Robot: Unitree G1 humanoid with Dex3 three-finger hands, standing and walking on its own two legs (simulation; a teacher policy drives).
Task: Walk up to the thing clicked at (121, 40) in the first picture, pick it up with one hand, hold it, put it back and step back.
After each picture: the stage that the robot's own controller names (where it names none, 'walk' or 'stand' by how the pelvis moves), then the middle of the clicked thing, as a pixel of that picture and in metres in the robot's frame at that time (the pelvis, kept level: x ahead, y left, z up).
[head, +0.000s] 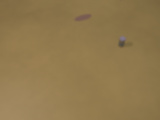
stand; (121, 42) +1.37 -0.45 -0.72
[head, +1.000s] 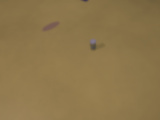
walk; (93, 44) +1.32 -0.02 -0.70
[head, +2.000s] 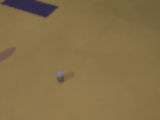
walk; (60, 77) +0.87 +0.26 -0.70
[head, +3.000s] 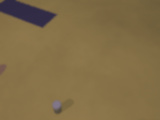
walk; (57, 107) +0.55 +0.20 -0.70
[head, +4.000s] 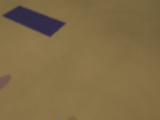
stand; out of the picture +0.43 +0.20 -0.71
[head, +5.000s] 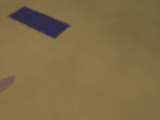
stand; out of the picture +0.41 +0.17 -0.72
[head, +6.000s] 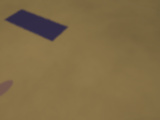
stand; out of the picture +0.39 +0.19 -0.73
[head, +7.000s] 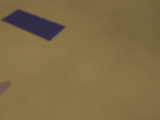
stand; out of the picture +0.39 +0.20 -0.73
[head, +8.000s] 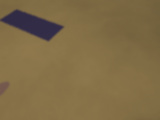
go down; out of the picture +0.38 +0.20 -0.73
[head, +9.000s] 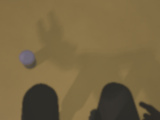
go down; (28, 60) +0.46 +0.23 -0.36
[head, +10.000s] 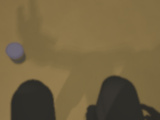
approach; (16, 54) +0.46 +0.25 -0.30
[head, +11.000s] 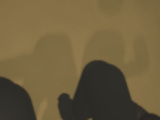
close in; out of the picture +0.44 +0.29 -0.23
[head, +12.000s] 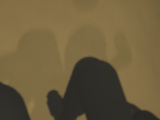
close; out of the picture +0.44 +0.30 -0.22
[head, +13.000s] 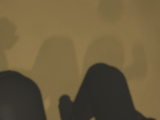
lift; out of the picture +0.40 +0.28 -0.19
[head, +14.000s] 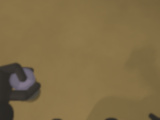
lift; (27, 86) +0.33 +0.19 -0.01
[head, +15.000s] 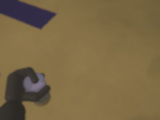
hold; (38, 90) +0.33 +0.16 +0.00
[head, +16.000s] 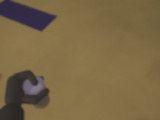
hold; (37, 93) +0.32 +0.17 -0.01
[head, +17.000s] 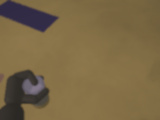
crouch; (37, 92) +0.32 +0.18 +0.00
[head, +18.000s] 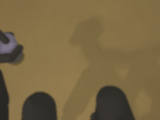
crouch; (10, 50) +0.45 +0.22 -0.09
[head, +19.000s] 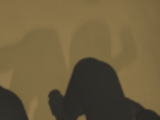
lower; out of the picture +0.43 +0.32 -0.23
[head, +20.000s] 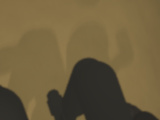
lower; out of the picture +0.43 +0.32 -0.23
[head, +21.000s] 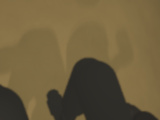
lower; out of the picture +0.43 +0.32 -0.23
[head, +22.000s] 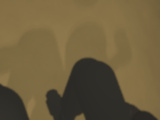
lower; out of the picture +0.43 +0.32 -0.23
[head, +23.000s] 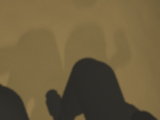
loosen; out of the picture +0.43 +0.32 -0.23
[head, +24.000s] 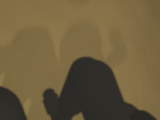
withdraw; out of the picture +0.42 +0.31 -0.23
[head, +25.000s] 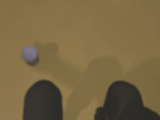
walk; (31, 56) +0.46 +0.24 -0.33
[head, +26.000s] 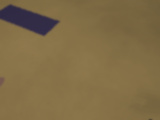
stand; out of the picture +0.39 +0.19 -0.66
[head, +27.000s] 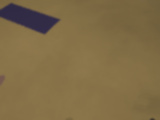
stand; out of the picture +0.40 +0.21 -0.67
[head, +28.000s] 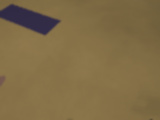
stand; out of the picture +0.40 +0.20 -0.67
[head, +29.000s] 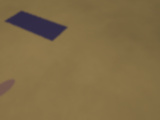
stand; out of the picture +0.41 +0.20 -0.72
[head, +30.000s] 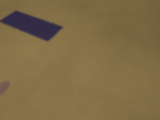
stand; out of the picture +0.39 +0.21 -0.73
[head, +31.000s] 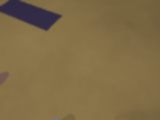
walk; out of the picture +0.39 +0.21 -0.72
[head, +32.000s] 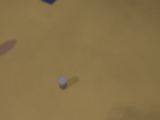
walk; (62, 83) +0.65 +0.16 -0.69
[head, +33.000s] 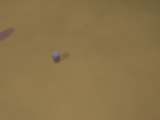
stand; (56, 57) +1.00 +0.28 -0.70
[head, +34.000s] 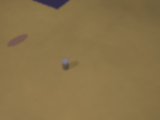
stand; (65, 64) +1.01 +0.18 -0.71
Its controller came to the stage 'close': yes
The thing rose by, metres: 0.70
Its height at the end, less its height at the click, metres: +0.00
